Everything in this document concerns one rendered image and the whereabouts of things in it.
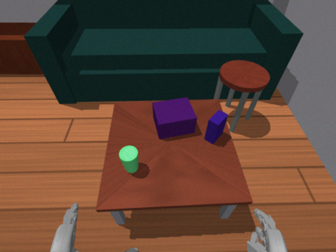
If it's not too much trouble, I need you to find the stool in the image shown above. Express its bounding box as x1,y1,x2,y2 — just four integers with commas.
214,60,270,132

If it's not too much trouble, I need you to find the left robot hand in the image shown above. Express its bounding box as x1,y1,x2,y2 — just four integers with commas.
50,203,79,252

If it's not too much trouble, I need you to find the right robot hand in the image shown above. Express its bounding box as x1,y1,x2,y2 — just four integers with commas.
247,209,288,252

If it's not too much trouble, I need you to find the coffee table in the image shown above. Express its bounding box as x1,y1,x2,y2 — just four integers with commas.
96,99,253,225

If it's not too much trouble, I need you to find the sofa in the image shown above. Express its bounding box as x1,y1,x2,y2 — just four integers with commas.
24,0,303,104

